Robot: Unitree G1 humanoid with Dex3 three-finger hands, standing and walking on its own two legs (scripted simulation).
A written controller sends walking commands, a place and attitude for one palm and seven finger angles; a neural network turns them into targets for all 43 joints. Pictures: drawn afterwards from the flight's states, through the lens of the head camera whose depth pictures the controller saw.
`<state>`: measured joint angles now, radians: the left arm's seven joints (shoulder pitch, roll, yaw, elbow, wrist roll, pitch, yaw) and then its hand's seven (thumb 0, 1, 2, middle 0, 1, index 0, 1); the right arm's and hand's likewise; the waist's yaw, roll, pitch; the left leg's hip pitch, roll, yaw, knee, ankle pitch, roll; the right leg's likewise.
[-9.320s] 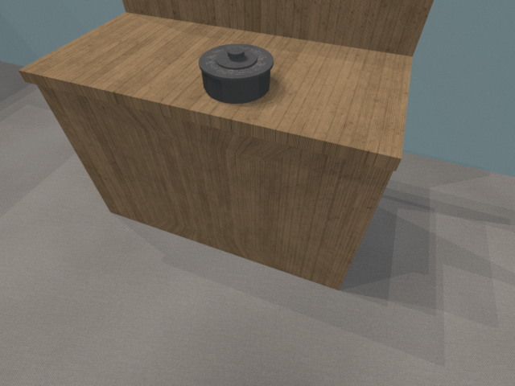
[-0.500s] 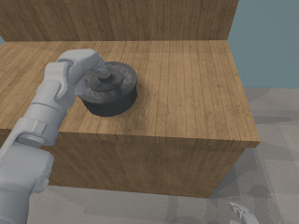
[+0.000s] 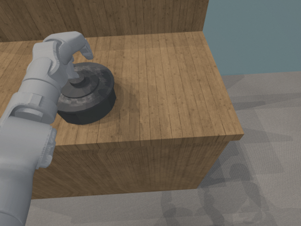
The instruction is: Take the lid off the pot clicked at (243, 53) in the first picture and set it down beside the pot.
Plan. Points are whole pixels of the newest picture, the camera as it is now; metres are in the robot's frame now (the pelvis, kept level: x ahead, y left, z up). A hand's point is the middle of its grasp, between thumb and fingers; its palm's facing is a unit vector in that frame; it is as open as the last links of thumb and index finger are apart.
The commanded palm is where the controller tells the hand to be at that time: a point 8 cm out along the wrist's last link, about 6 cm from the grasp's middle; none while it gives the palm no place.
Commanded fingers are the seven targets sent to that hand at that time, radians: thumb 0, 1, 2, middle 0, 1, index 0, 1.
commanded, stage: move the open hand above the knob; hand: left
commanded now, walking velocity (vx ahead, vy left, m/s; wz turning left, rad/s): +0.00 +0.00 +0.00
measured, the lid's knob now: (77, 79) +0.52 +0.17 +0.10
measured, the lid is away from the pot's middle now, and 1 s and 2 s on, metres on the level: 0.00 0.00 0.00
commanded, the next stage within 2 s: lower the open fingers around the knob in 0.74 s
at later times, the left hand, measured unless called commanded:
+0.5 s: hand (63, 72) +0.47 +0.18 +0.17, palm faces -0.32 -0.03 -0.95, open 10.5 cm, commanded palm +0.48 +0.17 +0.23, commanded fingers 0.00 -0.36 1.48 -0.81 -0.08 -0.81 -0.08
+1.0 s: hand (64, 71) +0.48 +0.18 +0.16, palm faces -0.38 -0.07 -0.92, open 10.5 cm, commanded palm +0.48 +0.18 +0.22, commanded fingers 0.00 -0.36 1.48 -0.81 -0.08 -0.81 -0.08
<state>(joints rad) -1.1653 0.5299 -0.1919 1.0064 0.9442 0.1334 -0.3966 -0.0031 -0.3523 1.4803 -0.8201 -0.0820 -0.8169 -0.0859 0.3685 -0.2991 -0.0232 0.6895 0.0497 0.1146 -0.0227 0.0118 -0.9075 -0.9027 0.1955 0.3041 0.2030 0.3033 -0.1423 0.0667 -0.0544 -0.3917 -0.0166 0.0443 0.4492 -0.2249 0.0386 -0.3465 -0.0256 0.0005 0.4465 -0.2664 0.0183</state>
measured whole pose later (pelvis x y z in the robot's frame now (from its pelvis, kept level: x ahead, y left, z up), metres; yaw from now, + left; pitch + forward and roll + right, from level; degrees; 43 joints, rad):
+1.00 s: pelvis +0.00 +0.00 +0.00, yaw +0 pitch +9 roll +0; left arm -1.18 0.53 -0.22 1.06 0.94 0.18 -0.44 0.00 -0.35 1.48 -0.82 -0.08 -0.82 -0.09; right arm 0.35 -0.29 -0.01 0.69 0.06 0.11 -0.03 0.01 -0.91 -0.90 0.20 0.30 0.20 0.30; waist -0.13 0.06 -0.06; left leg -0.39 -0.02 0.04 0.46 -0.23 0.04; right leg -0.34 -0.03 -0.01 0.45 -0.26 0.02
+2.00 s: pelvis -0.01 +0.01 -0.01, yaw +0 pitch +11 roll -1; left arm -1.20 0.51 -0.25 1.15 0.94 0.14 -0.39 0.00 -0.35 1.48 -0.85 -0.10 -0.82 -0.09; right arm 0.34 -0.28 -0.01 0.70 0.06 0.12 -0.04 0.01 -0.91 -0.90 0.20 0.30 0.21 0.30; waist -0.14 0.05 -0.08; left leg -0.47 -0.01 0.04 0.52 -0.25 0.05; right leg -0.41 -0.02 0.00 0.49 -0.28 0.03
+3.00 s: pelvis +0.00 +0.01 +0.00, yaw +0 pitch +11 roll -1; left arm -1.14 0.48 -0.24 1.10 0.94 0.12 -0.37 0.00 0.04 0.92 -0.46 -0.93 -0.49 -0.95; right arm 0.35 -0.27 -0.02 0.70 0.05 0.11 -0.04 0.01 -0.91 -0.90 0.20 0.30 0.20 0.30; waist -0.13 0.05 -0.09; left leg -0.45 -0.02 0.04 0.51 -0.25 0.05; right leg -0.39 -0.03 0.00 0.48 -0.27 0.03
